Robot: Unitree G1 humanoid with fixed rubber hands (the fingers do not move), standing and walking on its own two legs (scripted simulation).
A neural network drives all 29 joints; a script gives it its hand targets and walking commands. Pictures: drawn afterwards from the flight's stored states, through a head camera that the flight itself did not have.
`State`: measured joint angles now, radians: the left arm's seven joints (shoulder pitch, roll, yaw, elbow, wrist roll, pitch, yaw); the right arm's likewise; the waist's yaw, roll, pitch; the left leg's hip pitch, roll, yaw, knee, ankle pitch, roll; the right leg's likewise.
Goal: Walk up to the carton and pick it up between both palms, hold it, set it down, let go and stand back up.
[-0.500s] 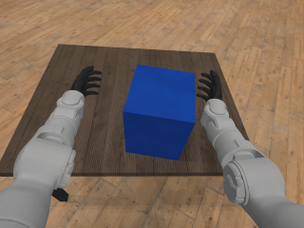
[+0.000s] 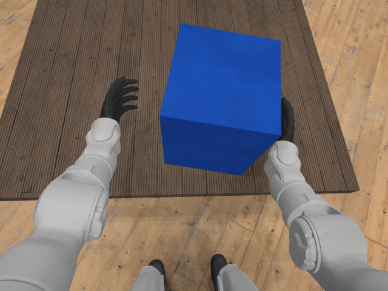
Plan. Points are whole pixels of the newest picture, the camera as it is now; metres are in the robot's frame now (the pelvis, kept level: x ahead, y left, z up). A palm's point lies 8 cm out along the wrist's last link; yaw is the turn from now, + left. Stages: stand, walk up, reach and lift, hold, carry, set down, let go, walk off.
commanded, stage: reach and lift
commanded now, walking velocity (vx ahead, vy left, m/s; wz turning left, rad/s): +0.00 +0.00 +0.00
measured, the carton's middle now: (214, 110) +0.49 -0.05 -0.03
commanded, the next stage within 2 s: none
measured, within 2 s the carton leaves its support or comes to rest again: neither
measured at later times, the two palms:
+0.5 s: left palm (135, 121) +0.46 +0.12 -0.02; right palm (273, 144) +0.40 -0.17 -0.02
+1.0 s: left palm (135, 125) +0.45 +0.12 -0.03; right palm (271, 148) +0.39 -0.17 -0.02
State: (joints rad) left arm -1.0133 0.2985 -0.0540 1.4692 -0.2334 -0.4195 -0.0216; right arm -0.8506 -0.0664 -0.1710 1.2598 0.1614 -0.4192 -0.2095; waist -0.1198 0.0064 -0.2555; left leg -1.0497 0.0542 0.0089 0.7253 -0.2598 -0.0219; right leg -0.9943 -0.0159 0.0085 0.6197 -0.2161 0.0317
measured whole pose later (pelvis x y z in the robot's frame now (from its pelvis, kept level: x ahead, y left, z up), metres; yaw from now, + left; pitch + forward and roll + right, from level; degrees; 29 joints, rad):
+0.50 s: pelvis +0.00 +0.01 +0.00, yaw -1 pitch +34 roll -4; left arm -1.01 0.15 0.30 1.57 0.09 -0.59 0.02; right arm -0.83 0.02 -0.53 1.34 -0.27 -0.63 -0.16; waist -0.12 0.03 -0.26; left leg -1.05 0.05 0.01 0.75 -0.28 -0.01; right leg -0.99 -0.02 0.01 0.62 -0.22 0.05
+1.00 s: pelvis +0.00 +0.01 +0.00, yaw -1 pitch +33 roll -4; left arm -1.01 0.15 0.30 1.63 0.09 -0.66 0.04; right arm -0.80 0.05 -0.57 1.31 -0.32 -0.64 -0.16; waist -0.12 0.03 -0.26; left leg -1.05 0.05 0.01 0.75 -0.28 0.00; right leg -0.98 -0.02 0.01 0.62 -0.22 0.05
